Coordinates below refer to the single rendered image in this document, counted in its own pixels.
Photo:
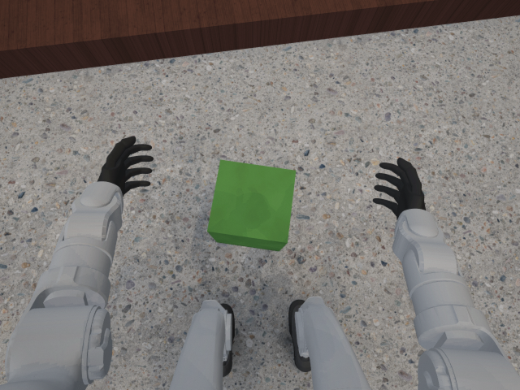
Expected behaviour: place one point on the robot right foot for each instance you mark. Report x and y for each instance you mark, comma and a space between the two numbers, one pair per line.
302, 363

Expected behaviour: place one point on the robot foot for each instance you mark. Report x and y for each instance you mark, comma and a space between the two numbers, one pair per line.
302, 363
227, 365

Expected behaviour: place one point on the robot left forearm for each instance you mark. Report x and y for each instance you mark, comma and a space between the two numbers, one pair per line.
81, 262

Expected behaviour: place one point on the robot right forearm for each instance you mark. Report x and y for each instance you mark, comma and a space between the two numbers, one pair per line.
445, 313

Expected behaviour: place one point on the right robot hand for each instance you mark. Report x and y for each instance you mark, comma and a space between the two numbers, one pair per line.
410, 194

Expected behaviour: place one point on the robot left foot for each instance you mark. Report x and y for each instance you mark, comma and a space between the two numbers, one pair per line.
227, 365

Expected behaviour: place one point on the right robot upper arm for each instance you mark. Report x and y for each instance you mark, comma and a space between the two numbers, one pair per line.
464, 369

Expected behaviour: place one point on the left robot hand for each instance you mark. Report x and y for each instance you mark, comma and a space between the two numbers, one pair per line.
116, 171

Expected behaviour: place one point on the carton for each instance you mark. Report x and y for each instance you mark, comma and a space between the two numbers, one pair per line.
252, 205

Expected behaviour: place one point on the left robot upper arm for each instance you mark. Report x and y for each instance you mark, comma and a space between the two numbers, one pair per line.
60, 348

